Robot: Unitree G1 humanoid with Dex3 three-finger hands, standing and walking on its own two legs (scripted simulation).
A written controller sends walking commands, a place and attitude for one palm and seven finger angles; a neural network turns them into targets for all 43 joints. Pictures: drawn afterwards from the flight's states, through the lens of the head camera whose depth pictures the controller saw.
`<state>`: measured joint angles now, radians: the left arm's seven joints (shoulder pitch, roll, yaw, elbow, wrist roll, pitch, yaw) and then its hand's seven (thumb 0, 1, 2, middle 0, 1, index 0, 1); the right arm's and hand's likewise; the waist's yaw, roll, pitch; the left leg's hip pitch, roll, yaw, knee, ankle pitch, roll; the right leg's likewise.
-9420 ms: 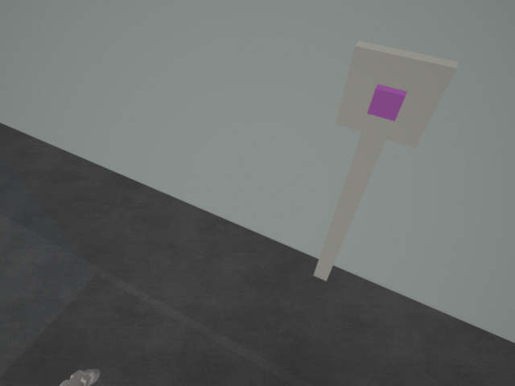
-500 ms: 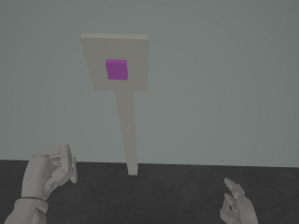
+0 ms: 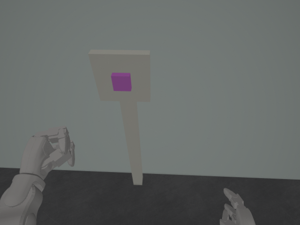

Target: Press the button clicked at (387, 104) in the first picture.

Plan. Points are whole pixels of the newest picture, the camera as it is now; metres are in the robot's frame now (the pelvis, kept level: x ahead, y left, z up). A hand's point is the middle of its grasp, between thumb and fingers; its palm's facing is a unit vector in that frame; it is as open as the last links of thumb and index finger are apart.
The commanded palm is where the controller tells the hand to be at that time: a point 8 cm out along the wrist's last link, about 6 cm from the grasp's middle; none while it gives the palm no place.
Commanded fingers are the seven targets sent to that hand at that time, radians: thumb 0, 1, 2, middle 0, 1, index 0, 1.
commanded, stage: raise the hand and make a fist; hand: left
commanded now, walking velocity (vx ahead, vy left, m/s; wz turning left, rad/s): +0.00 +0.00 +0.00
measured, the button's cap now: (121, 81) +0.53 +0.15 +0.13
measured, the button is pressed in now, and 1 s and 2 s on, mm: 0 0 0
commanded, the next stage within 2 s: aim a knuckle at the button in 0.32 s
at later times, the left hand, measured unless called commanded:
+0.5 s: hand (81, 156) +0.23 +0.18 +0.12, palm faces +0.08 -1.00 -0.05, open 3.1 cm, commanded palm +0.22 +0.23 +0.12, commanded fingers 0.00 0.90 0.90 -1.30 -1.50 -1.30 -1.50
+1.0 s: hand (102, 128) +0.33 +0.16 +0.11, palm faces +0.06 -1.00 -0.02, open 3.1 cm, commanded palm +0.30 +0.21 +0.11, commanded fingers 0.00 0.90 0.90 -1.30 -1.50 -1.30 -1.50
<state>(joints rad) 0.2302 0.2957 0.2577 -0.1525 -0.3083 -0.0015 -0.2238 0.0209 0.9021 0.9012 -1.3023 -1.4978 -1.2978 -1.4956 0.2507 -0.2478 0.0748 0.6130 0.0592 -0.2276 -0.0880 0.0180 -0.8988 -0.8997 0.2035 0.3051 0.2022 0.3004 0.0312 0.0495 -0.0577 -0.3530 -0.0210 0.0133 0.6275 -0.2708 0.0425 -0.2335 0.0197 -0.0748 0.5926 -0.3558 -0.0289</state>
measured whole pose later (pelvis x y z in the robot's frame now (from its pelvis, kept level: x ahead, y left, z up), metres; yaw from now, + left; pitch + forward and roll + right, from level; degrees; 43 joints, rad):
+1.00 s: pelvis +0.01 -0.01 +0.00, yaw -1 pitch +2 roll +0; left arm -0.08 0.23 0.18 0.17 -0.23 -0.07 -0.11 0.02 0.90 0.90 -1.30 -1.50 -1.30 -1.50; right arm 0.24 -0.25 0.04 0.64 0.05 -0.18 -0.07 0.02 -0.90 -0.90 0.20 0.30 0.20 0.30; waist 0.00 0.03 -0.05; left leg -0.37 -0.01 0.03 0.62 -0.28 0.03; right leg -0.27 0.03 -0.05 0.62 -0.37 -0.04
